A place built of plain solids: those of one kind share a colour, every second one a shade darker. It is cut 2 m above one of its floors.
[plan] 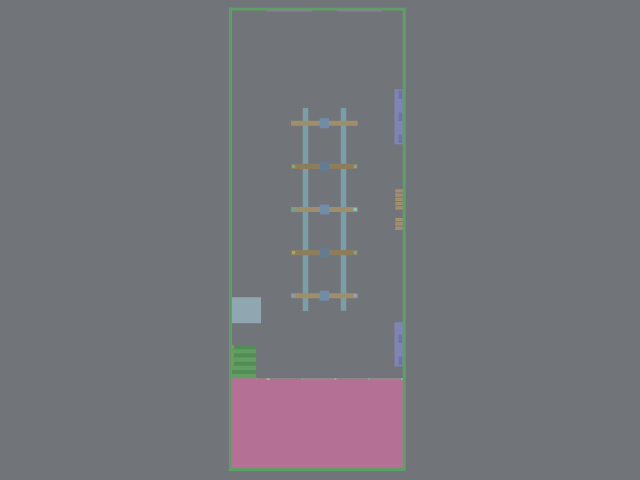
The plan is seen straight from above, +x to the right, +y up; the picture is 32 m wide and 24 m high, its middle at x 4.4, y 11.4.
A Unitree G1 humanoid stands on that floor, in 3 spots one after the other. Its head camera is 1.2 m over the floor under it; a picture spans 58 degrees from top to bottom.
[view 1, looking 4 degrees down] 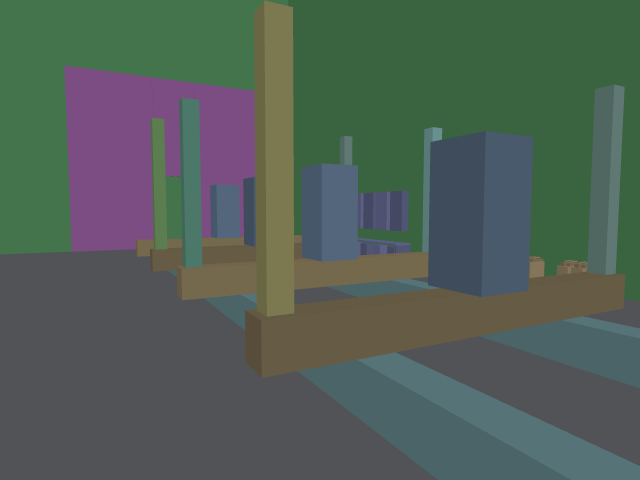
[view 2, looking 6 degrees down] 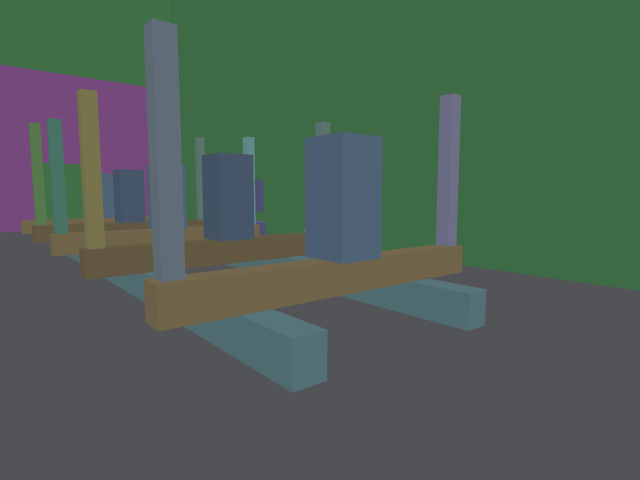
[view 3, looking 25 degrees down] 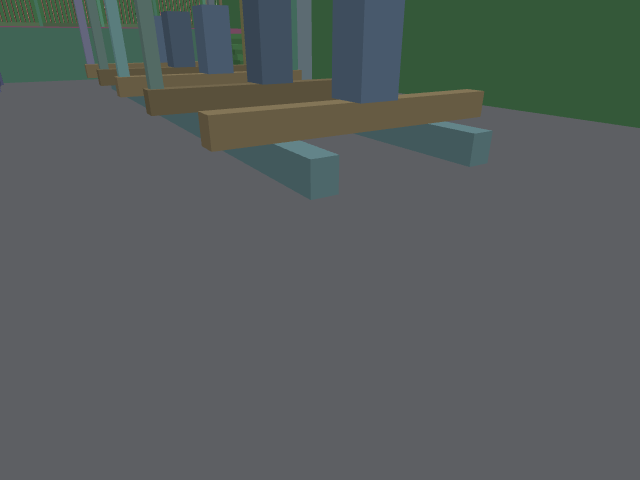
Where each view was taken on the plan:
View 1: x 2.20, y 8.60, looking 62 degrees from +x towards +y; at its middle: keelblock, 4.68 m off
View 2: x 2.08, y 5.79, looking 51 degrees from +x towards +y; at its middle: keelblock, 3.70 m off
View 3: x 7.42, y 20.87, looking -122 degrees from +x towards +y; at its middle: ground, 2.84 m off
